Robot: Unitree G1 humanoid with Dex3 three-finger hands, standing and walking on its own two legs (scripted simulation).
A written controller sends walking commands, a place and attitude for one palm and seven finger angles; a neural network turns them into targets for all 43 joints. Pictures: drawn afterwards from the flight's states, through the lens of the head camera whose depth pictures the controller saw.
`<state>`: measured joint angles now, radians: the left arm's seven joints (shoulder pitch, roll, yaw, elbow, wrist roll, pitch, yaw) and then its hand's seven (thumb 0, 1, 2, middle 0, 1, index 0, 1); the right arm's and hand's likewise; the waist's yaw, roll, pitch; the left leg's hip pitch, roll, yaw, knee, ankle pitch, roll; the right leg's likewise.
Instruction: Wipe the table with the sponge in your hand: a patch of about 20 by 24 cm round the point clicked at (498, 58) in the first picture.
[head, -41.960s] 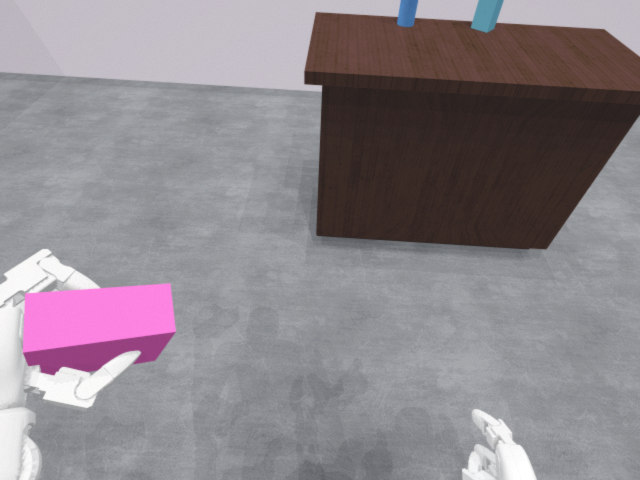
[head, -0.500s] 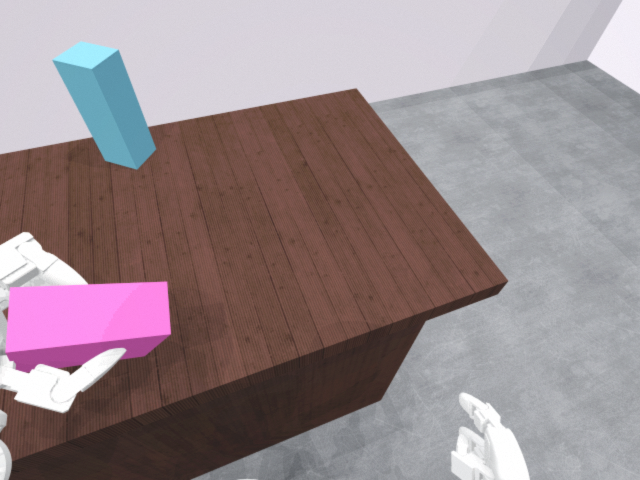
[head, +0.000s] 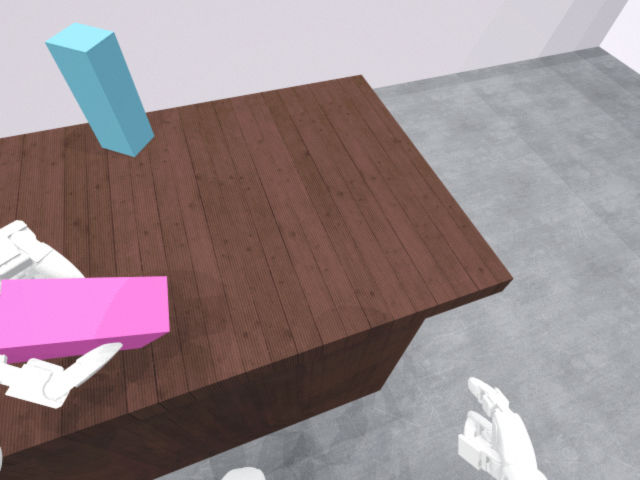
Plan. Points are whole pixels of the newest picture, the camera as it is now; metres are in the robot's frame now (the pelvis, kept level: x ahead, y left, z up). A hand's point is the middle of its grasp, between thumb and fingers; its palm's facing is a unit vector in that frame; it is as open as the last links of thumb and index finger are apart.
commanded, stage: shuffle to correct the standing spot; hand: left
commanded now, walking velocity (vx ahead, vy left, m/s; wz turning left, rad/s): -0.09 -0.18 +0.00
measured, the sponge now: (107, 319) +0.23 +0.21 +0.14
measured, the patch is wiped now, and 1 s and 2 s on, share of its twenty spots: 0.00 0.00 0.00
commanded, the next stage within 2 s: come to a stop and stand still in 0.74 s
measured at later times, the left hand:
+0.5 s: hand (38, 324) +0.21 +0.25 +0.17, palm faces +0.36 -0.84 -0.41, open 9.1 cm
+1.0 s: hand (68, 317) +0.22 +0.23 +0.17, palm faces +0.31 -0.84 -0.45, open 9.1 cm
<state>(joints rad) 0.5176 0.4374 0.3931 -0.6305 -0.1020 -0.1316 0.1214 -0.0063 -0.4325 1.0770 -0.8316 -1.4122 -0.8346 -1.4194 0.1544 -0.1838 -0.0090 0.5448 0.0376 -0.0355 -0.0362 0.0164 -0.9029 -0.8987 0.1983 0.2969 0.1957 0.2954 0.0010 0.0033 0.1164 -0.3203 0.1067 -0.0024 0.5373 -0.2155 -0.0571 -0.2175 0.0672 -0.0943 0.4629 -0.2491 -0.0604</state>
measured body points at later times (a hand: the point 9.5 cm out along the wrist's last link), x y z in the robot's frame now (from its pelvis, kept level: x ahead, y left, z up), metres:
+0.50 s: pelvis -0.01 +0.01 +0.00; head +0.02 +0.01 +0.45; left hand +0.19 +0.29 +0.19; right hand +0.15 -0.22 -0.09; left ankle +0.04 +0.15 -0.73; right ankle +0.00 -0.08 -0.73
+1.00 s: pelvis +0.00 +0.00 +0.00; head +0.05 +0.00 +0.44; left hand +0.20 +0.27 +0.19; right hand +0.19 -0.24 -0.08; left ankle +0.04 +0.15 -0.73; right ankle +0.00 -0.08 -0.74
